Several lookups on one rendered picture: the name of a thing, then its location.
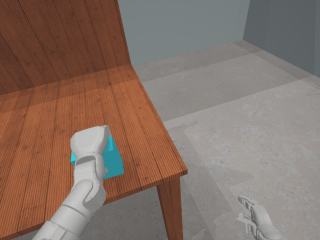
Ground table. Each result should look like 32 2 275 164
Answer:
0 0 188 240

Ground sponge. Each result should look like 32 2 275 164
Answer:
70 136 124 179

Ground right robot hand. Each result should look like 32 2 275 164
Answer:
235 195 273 240

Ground robot left forearm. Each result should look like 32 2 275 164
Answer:
32 152 106 240

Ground left robot hand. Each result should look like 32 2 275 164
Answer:
70 125 112 175

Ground robot right forearm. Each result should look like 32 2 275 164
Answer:
256 223 287 240

